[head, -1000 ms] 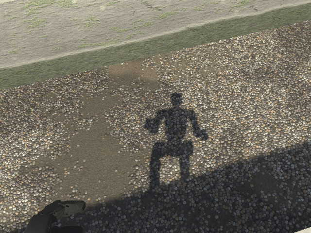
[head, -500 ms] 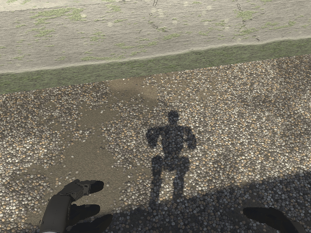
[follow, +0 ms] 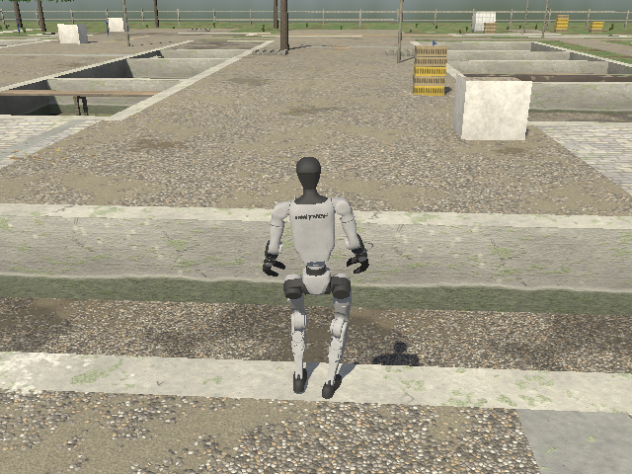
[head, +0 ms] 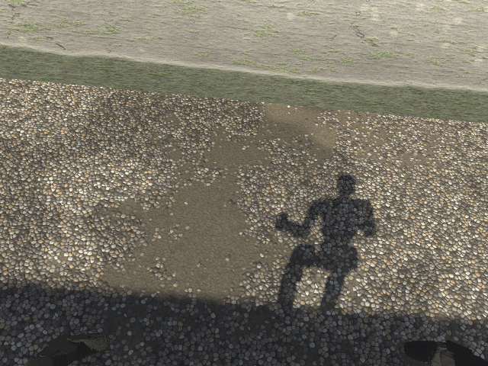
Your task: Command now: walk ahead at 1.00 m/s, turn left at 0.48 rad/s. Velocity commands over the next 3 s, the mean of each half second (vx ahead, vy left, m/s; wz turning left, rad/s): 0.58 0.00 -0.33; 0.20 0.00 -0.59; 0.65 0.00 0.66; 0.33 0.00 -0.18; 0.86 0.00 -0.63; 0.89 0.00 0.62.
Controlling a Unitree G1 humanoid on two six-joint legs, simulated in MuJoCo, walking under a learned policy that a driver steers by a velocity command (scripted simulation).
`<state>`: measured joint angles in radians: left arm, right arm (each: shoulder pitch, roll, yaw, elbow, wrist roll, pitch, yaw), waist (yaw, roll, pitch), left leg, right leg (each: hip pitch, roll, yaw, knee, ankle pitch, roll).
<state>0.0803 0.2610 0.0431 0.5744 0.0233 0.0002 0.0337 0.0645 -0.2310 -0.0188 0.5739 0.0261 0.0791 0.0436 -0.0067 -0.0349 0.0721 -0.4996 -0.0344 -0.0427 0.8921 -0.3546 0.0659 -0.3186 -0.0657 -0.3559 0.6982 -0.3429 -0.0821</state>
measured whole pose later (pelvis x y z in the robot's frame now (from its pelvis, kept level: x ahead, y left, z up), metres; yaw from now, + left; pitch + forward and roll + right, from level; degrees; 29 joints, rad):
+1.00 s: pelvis +0.00 +0.06 +0.01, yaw -26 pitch +1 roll -1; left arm 0.16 0.22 0.02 0.61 0.01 0.06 0.02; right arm 0.19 -0.23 -0.02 0.59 -0.01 0.09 0.02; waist -0.01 -0.02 -0.05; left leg -0.42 -0.01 0.02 0.81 -0.41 -0.01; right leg -0.38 0.04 -0.02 0.63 -0.28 -0.03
